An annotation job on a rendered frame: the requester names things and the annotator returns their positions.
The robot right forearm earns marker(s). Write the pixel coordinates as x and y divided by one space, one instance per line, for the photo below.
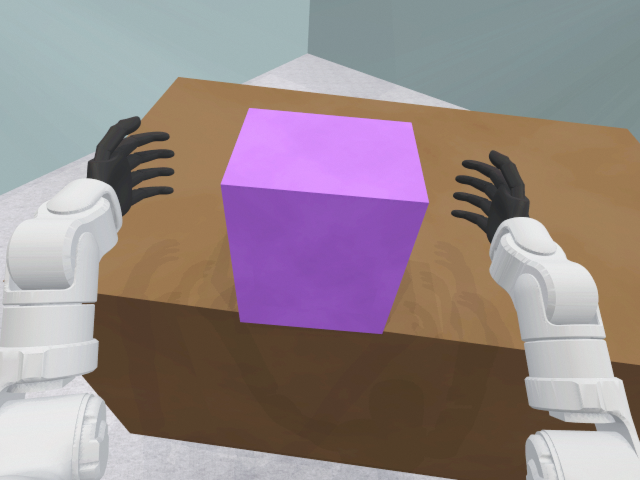
556 300

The right robot hand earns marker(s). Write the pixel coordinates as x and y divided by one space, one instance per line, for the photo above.
507 195

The robot left upper arm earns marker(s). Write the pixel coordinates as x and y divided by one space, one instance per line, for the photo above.
61 437

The robot left forearm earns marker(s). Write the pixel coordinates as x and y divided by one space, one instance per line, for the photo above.
52 266

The carton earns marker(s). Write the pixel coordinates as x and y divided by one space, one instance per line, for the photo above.
322 213

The left robot hand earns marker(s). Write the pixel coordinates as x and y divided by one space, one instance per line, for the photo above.
113 162

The robot right upper arm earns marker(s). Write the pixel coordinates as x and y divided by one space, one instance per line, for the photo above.
580 455

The pedestal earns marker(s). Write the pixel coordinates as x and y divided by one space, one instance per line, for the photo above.
441 392

